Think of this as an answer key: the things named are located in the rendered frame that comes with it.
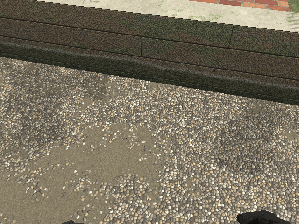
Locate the right robot hand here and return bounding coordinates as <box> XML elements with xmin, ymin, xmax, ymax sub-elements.
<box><xmin>236</xmin><ymin>209</ymin><xmax>291</xmax><ymax>224</ymax></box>

